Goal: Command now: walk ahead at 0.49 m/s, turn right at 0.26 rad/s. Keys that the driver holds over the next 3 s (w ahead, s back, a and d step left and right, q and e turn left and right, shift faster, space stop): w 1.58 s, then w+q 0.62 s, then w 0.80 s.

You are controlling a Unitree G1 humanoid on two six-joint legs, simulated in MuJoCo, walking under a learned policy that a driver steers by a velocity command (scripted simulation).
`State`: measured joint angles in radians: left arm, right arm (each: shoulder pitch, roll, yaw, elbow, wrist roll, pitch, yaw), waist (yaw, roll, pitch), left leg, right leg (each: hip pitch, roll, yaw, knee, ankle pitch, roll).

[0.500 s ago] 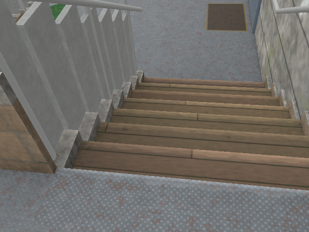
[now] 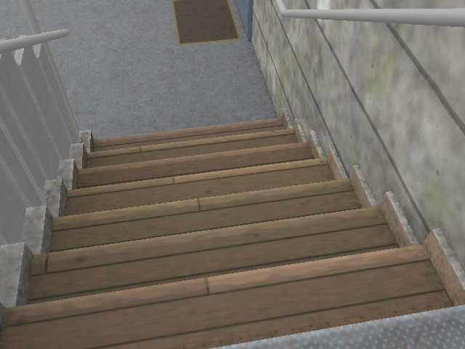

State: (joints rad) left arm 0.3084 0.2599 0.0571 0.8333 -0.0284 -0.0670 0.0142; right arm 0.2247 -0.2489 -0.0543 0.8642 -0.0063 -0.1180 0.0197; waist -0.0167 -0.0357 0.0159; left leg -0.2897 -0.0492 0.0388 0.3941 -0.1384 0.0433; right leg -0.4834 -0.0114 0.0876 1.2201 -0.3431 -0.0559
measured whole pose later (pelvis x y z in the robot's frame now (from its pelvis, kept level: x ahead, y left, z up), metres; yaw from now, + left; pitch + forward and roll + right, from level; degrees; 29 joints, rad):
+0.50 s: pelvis +0.25 -0.08 +0.00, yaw -2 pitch +2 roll +0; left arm 0.28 0.23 0.05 0.78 0.00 -0.08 -0.03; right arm 0.27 -0.29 -0.05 0.90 0.02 -0.06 -0.02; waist 0.00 0.04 0.01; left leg -0.52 0.08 -0.03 1.09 -0.31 0.03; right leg -0.30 0.04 -0.05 0.43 -0.16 -0.07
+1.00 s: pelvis +0.50 +0.00 -0.10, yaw -2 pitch +2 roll -4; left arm 0.52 0.24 0.05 0.91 -0.02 -0.03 0.07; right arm 0.11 -0.26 -0.05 0.76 0.01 -0.05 0.08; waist 0.11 0.06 -0.04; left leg -0.53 0.09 -0.07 0.49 0.39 0.04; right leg -0.13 -0.03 -0.02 0.97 -0.87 0.07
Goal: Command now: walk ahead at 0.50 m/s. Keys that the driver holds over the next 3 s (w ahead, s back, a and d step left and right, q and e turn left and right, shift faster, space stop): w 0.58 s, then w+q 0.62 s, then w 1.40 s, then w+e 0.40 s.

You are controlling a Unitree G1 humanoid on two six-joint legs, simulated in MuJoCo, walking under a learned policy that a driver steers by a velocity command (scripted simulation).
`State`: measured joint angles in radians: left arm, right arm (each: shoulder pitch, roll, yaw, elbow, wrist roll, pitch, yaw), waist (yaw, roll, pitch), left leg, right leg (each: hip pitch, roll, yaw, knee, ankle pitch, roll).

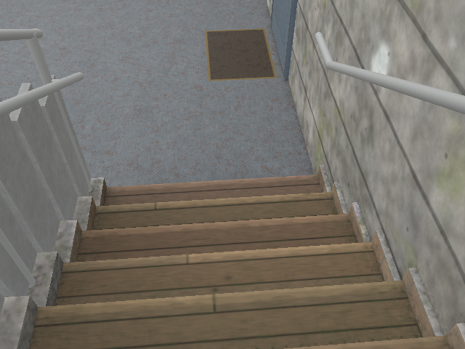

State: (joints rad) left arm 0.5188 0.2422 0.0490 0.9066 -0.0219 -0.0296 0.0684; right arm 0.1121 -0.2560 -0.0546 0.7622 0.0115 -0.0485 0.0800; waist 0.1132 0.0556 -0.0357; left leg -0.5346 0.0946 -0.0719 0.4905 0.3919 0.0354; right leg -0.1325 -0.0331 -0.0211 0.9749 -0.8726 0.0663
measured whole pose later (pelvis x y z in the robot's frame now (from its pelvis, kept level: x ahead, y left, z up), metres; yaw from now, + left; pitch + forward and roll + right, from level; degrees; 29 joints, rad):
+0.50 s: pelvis +0.25 +0.04 -0.12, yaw +2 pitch +1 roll +2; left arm 0.14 0.23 0.06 0.77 0.00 -0.05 -0.05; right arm 0.50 -0.17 -0.02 1.02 0.02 -0.06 -0.05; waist -0.07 -0.04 -0.06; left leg -0.20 -0.04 0.02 0.85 -0.67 0.03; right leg -0.69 -0.09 0.10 0.64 0.53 -0.05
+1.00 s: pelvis +0.52 +0.00 -0.28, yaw +11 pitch +1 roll -2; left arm 0.49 0.15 0.02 1.06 0.01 -0.09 0.04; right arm 0.25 -0.23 -0.08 0.82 0.01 0.00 0.01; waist 0.02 0.04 -0.05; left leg -0.81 0.03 -0.22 0.90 0.39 0.08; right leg -0.21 -0.01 -0.18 0.74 -0.55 -0.03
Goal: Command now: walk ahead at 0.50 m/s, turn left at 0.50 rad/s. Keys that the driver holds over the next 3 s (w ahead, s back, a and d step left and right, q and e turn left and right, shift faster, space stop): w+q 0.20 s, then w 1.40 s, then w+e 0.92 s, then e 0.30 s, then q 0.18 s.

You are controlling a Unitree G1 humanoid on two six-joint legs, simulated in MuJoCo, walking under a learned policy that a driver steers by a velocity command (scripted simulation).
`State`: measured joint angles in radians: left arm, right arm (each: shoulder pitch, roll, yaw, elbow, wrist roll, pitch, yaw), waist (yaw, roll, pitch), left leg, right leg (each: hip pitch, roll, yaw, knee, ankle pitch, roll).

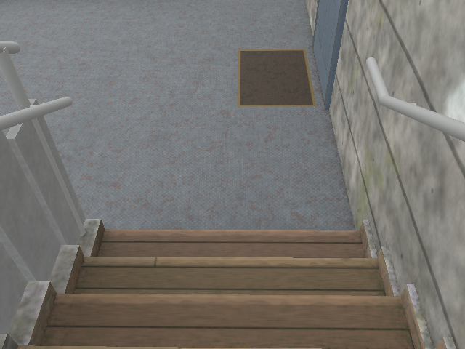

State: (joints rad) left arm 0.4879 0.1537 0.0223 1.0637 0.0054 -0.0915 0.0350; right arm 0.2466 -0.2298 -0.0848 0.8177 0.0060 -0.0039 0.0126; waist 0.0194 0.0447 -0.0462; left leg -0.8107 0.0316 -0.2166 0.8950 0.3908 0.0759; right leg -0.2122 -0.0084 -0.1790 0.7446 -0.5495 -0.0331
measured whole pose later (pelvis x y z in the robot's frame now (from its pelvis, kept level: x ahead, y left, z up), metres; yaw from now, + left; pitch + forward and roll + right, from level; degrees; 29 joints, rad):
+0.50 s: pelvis +0.27 +0.07 -0.16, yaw +13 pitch +2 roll +1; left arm 0.22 0.23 0.07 0.83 0.00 -0.06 0.03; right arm 0.40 -0.15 -0.03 0.97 0.01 -0.05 -0.02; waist 0.01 -0.04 -0.04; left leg -0.32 -0.12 -0.03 0.72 -0.43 0.09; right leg -0.82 -0.11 0.12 1.06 0.15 0.02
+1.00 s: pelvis +0.55 +0.05 -0.32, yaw +13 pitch +2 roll +0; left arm 0.54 0.11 0.00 1.01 0.02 -0.07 0.01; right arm 0.20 -0.20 -0.04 0.85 0.00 -0.03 -0.02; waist 0.03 0.03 -0.04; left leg -0.87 0.08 -0.08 1.20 0.02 0.03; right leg -0.28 0.09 0.00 0.65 -0.40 -0.08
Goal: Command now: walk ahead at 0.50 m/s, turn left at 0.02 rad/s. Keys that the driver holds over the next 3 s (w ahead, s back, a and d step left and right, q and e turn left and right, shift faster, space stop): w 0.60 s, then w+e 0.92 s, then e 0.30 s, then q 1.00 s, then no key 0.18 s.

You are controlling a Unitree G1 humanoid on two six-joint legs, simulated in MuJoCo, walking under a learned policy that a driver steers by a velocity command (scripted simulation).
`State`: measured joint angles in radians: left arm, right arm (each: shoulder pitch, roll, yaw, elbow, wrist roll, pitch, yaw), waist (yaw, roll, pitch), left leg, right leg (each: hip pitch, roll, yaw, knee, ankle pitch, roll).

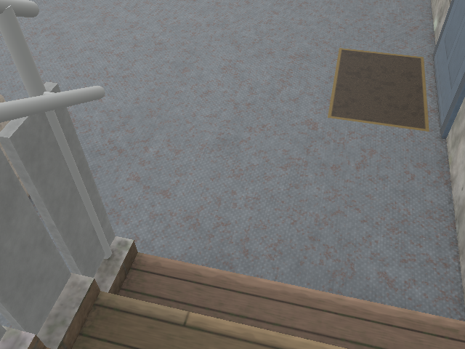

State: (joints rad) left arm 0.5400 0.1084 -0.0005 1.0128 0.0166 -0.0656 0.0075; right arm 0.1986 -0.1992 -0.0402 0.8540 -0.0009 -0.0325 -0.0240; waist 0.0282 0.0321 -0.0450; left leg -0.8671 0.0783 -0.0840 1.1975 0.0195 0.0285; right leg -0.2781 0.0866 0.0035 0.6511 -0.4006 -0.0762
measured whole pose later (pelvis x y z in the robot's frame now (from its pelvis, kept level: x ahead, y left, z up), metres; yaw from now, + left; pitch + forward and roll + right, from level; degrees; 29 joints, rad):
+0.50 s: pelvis +0.29 +0.07 -0.17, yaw +0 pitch +2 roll +0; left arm 0.32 0.20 0.05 0.87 -0.02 -0.03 0.05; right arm 0.40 -0.16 -0.02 0.98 -0.01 -0.05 0.03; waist 0.02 -0.03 -0.04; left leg -0.37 -0.07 0.02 0.65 -0.33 0.08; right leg -0.75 -0.04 0.10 1.48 -0.28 -0.02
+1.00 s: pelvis +0.57 +0.01 -0.34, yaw -10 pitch +3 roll +0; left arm 0.29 0.18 0.04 0.88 -0.02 -0.01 -0.03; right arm 0.35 -0.19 -0.02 0.93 0.04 -0.07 -0.03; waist -0.02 0.01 -0.02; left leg -0.66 0.00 -0.05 1.91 -0.65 -0.01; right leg -0.40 0.11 0.06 0.61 -0.24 -0.10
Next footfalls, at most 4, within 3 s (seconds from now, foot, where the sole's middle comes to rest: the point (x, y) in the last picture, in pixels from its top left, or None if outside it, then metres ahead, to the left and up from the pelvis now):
0.32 left None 0.34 0.15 -0.93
0.88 right None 0.63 -0.08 -1.10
1.38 left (230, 300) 0.95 0.10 -1.27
2.02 right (315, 281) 1.14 -0.30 -1.44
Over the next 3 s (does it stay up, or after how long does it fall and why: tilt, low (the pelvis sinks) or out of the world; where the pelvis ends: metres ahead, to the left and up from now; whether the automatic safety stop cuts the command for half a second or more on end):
stays up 1.21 -0.14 -0.67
